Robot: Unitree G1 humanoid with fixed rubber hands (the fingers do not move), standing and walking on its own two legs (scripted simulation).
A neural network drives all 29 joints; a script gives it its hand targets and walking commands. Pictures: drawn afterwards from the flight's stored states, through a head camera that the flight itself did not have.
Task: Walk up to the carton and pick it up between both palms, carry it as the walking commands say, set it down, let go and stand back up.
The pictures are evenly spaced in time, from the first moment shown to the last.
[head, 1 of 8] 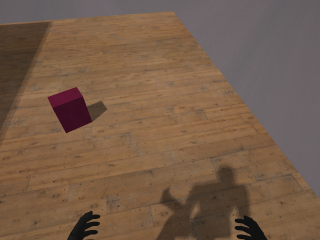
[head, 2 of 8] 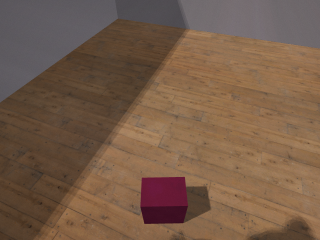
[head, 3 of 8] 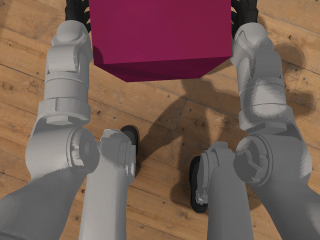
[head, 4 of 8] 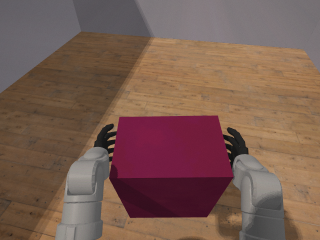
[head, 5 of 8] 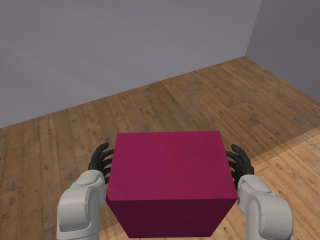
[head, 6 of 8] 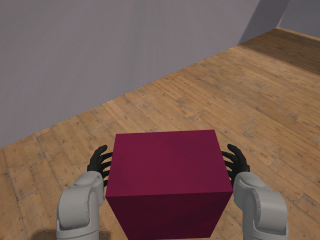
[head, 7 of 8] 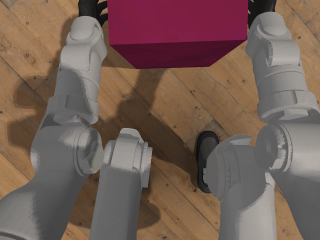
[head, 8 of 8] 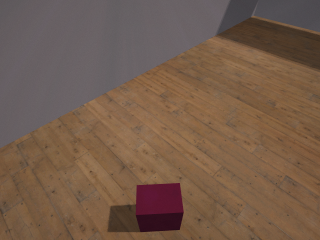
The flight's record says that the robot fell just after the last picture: no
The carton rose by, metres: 0.66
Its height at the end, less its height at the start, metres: +0.00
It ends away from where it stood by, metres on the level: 0.80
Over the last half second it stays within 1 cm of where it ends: yes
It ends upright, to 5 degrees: yes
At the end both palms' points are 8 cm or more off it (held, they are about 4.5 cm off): yes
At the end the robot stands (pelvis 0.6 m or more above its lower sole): yes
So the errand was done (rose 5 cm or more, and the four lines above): yes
